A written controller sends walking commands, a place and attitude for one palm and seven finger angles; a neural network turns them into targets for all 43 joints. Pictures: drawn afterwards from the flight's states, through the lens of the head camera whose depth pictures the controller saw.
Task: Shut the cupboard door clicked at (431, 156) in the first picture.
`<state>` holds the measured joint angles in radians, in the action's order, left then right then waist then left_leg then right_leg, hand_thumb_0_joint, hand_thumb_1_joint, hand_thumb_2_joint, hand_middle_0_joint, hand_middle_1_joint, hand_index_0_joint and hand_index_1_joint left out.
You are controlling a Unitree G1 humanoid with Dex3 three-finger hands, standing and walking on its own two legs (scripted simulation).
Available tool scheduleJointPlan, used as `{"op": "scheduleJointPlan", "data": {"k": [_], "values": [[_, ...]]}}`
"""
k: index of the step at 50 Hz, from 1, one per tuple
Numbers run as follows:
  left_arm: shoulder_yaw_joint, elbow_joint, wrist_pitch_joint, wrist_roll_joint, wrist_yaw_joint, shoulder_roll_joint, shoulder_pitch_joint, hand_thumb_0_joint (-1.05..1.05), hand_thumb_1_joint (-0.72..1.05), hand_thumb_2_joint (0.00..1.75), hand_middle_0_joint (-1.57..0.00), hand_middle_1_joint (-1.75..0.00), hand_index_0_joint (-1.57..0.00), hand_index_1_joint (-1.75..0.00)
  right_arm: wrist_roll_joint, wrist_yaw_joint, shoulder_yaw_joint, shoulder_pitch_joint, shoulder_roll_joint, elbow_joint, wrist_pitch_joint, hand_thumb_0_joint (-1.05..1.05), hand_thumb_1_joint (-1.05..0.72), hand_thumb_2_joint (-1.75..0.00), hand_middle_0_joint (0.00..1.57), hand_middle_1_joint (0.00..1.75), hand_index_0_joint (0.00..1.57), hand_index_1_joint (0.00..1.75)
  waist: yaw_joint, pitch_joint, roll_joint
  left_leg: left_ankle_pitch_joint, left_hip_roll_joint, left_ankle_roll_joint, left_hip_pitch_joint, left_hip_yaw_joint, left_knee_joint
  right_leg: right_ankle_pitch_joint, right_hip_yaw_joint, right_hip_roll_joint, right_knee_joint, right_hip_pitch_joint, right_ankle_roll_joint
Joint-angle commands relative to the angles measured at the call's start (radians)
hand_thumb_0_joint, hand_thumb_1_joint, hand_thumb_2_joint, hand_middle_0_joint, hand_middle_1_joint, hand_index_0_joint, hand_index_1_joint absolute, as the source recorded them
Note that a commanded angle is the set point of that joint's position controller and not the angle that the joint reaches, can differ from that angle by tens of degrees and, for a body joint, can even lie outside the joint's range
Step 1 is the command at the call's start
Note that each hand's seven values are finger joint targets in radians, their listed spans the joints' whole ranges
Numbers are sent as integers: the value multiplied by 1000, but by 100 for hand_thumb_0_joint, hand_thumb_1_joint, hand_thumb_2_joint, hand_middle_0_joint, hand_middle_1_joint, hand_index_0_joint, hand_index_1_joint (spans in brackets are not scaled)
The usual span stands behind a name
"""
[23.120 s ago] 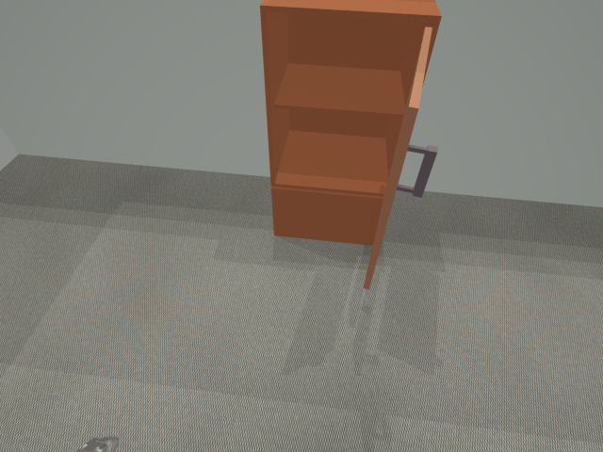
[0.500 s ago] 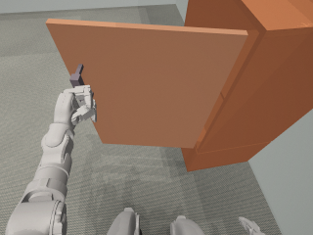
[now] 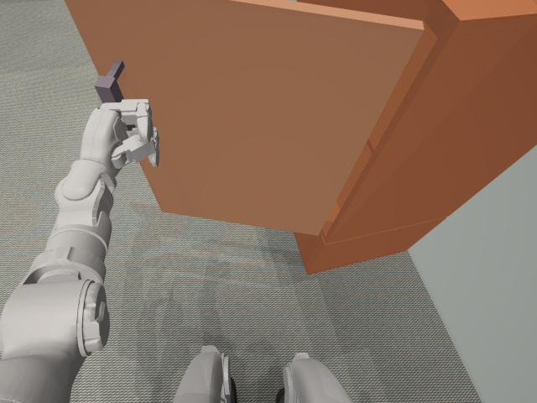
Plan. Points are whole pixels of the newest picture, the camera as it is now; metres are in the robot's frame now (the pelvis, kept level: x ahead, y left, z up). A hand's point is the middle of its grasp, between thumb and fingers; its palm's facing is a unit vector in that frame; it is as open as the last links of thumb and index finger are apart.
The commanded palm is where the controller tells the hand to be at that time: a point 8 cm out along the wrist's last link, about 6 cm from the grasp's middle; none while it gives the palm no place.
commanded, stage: push the door shut along its arc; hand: left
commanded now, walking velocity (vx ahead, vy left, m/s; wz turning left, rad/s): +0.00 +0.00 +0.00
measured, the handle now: (124, 105) +0.55 +0.20 +0.07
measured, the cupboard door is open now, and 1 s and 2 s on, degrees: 68 58 52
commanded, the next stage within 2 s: pull the fist back off the door in 1.02 s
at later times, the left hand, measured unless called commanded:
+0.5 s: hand (178, 112) +0.53 +0.12 +0.08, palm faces -0.30 -0.95 -0.01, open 3.1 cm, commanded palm +0.54 +0.15 +0.07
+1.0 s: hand (196, 96) +0.56 +0.09 +0.08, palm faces -0.38 -0.92 -0.02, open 3.4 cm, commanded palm +0.58 +0.10 +0.07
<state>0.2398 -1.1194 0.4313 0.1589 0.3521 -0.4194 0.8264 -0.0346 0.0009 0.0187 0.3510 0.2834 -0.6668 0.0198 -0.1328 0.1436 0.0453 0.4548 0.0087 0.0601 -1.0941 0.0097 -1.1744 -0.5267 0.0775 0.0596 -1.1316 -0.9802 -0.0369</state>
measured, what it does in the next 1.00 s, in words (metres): stands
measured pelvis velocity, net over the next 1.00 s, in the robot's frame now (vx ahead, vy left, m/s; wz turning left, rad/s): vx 0.00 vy -0.01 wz -0.02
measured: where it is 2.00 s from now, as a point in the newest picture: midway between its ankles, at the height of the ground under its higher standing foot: outside the picture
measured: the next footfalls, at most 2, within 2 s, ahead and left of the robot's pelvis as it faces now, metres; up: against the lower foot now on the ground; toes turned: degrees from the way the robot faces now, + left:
none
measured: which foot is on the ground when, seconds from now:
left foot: down 0.00-1.00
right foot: down 0.00-1.00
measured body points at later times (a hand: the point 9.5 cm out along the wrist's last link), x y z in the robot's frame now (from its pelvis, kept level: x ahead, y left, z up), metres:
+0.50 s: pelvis +0.00 +0.00 -0.01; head +0.14 +0.02 +0.41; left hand +0.54 +0.17 +0.08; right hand +0.00 -0.27 -0.12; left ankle +0.05 +0.08 -0.64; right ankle +0.01 -0.11 -0.64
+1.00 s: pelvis +0.00 -0.01 -0.03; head +0.17 +0.02 +0.39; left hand +0.58 +0.15 +0.09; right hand -0.02 -0.28 -0.13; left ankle +0.05 +0.08 -0.64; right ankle +0.01 -0.11 -0.64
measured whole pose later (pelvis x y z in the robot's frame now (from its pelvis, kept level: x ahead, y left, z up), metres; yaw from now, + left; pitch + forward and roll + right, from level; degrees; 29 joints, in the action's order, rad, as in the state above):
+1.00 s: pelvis +0.00 -0.01 -0.03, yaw -1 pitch +28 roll -5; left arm 0.19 -1.32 0.25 0.08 0.46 -0.57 1.26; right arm 0.00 0.01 0.05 0.37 0.28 -0.71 0.07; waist -0.24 0.13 0.06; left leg 0.49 0.03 0.05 -1.30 -0.02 -1.29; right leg -0.55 0.11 0.08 -1.23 -1.18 -0.05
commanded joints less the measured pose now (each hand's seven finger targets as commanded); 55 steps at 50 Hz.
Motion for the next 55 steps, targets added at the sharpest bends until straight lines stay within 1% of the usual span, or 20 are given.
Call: {"op": "scheduleJointPlan", "data": {"k": [1,3,7,10,13,17,19,23,25,26,32,34,36,38,40,41,42,50,53,55], "values": [[23,164,48,7,13,-178,529,0,90,90,-130,-150,-130,-150,4,7,-67,121,185,57,24,0,-90,-90,20,30,20,30,-56,422,69,-234,29,-24,514,-146,131,210,-58,-4,159,-45,-6],[43,158,42,0,15,-211,545,0,90,90,-130,-150,-130,-150,4,7,-64,125,186,64,21,0,-90,-90,20,30,20,30,-56,435,63,-231,27,-21,485,-139,123,212,-63,-4,154,-27,-5],[62,148,44,-13,23,-250,602,0,90,90,-130,-150,-130,-150,10,4,-59,139,187,63,21,0,-90,-90,20,30,20,30,-59,466,118,-268,30,-24,501,-145,102,226,-64,-2,136,-49,-10],[24,157,45,-15,40,-210,624,0,90,90,-130,-150,-130,-150,10,-2,-62,146,186,61,21,0,-90,-90,20,30,20,30,-73,503,138,-319,36,-30,555,-159,93,250,-56,1,126,-84,-9],[33,109,16,-18,48,-234,660,0,90,90,-130,-150,-130,-150,8,-2,-58,156,191,57,18,0,-90,-90,20,30,20,30,-95,457,101,-264,34,-20,488,-147,86,224,-60,4,137,-78,-5],[60,113,7,-26,58,-281,696,0,90,90,-130,-150,-130,-150,10,-1,-56,168,194,55,19,0,-90,-90,20,30,20,30,-91,487,128,-285,33,-19,475,-141,67,240,-66,5,127,-72,-7],[33,108,2,-24,66,-250,726,0,90,90,-130,-150,-130,-150,12,-2,-53,175,191,52,22,0,-90,-90,20,30,20,30,-104,493,129,-302,32,-16,488,-149,59,244,-59,9,118,-93,-9],[56,60,-28,-35,74,-296,751,0,90,90,-130,-150,-130,-150,14,1,-49,183,197,47,22,0,-90,-90,20,30,20,30,-114,484,124,-285,33,-12,430,-138,37,240,-66,11,116,-88,-6],[72,67,-27,-42,76,-321,774,0,90,90,-130,-150,-130,-150,17,2,-49,192,200,48,26,0,-90,-90,20,30,20,30,-110,516,158,-312,34,-14,456,-142,29,249,-63,12,104,-106,-8],[51,69,-33,-45,78,-297,772,0,90,90,-130,-150,-130,-150,21,0,-48,192,196,48,26,0,-90,-90,20,30,20,30,-111,526,168,-327,32,-15,461,-141,25,259,-61,12,100,-105,-9],[73,62,-58,-60,90,-334,798,0,90,90,-130,-150,-130,-150,24,3,-52,213,200,45,23,0,-90,-90,20,30,20,30,-123,538,142,-360,36,-11,444,-133,5,297,-63,18,93,-95,-4],[44,88,-60,-56,99,-299,833,0,90,90,-130,-150,-130,-150,26,3,-53,214,195,43,28,0,-90,-90,20,30,20,30,-129,558,165,-373,30,-8,460,-133,0,302,-59,19,87,-105,-6],[63,65,-73,-59,104,-330,829,0,90,90,-130,-150,-130,-150,25,6,-53,218,203,34,26,0,-90,-90,20,30,20,30,-132,551,141,-361,33,-8,450,-135,-3,297,-60,21,96,-102,-5],[14,56,-84,-59,114,-281,866,0,90,90,-130,-150,-130,-150,24,9,-53,214,199,25,30,0,-90,-90,20,30,20,30,-150,525,138,-328,32,-5,432,-131,-6,277,-62,21,103,-117,-3],[-19,53,-85,-55,119,-251,922,0,90,90,-130,-150,-130,-150,24,14,-51,215,201,8,39,0,-90,-90,20,30,20,30,-164,512,184,-335,36,-7,476,-145,-8,251,-52,20,97,-188,-6],[-34,33,-96,-55,117,-232,935,0,90,90,-130,-150,-130,-150,27,15,-49,216,202,1,42,0,-90,-90,20,30,20,30,-176,495,165,-313,36,-5,466,-148,-10,234,-48,20,103,-200,-5],[-29,46,-95,-55,118,-246,968,0,90,90,-130,-150,-130,-150,28,18,-50,224,206,-7,47,0,-90,-90,20,30,20,30,-181,503,169,-317,40,-4,472,-154,-12,230,-45,20,96,-211,-5],[-44,48,-117,-54,136,-237,1053,0,90,90,-130,-150,-130,-150,39,27,-46,221,206,-36,81,0,-90,-90,20,30,20,30,-192,566,222,-367,33,0,502,-152,-45,238,-37,24,70,-248,-9],[-53,21,-142,-61,135,-226,1064,0,90,90,-130,-150,-130,-150,42,29,-43,217,204,-40,87,0,-90,-90,20,30,20,30,-200,554,201,-347,30,2,463,-144,-59,233,-37,27,69,-241,-8],[-65,20,-141,-68,135,-215,1088,0,90,90,-130,-150,-130,-150,41,31,-42,217,205,-44,94,0,-90,-90,20,30,20,30,-202,559,235,-364,33,0,492,-155,-60,224,-30,26,56,-285,-10]]}}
